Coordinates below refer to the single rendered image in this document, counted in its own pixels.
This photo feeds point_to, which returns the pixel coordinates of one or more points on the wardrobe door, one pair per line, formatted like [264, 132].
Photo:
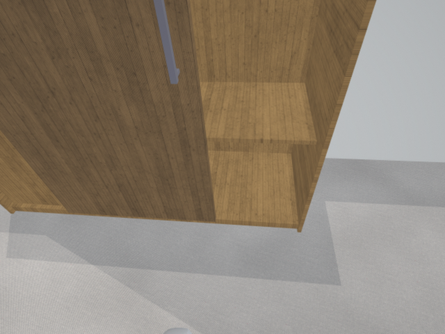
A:
[86, 99]
[18, 181]

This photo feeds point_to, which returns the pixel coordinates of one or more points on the handle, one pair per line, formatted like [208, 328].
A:
[166, 40]

